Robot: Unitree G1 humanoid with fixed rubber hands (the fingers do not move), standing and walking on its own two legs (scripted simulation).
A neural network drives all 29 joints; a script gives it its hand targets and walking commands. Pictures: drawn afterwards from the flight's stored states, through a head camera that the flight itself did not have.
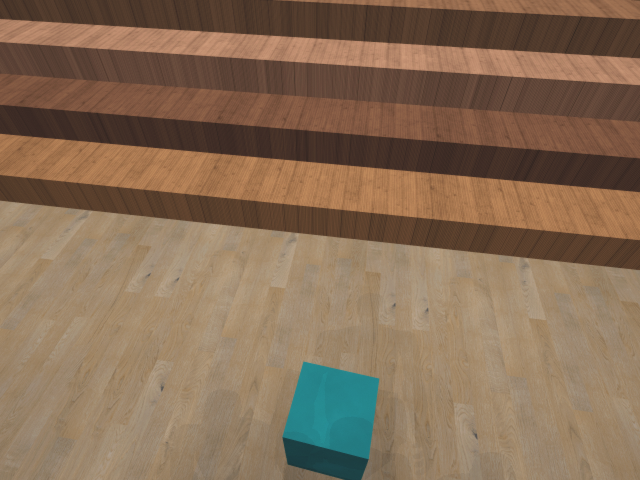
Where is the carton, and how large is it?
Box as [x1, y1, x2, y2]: [282, 361, 378, 479]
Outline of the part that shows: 303,361 282,437 287,462 291,465 344,479 360,479 368,459 378,378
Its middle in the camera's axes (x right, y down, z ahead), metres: +0.04 +0.50 +1.07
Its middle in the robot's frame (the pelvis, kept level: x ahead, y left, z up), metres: +0.42 -0.03 -0.65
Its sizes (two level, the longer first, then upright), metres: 0.210 0.200 0.250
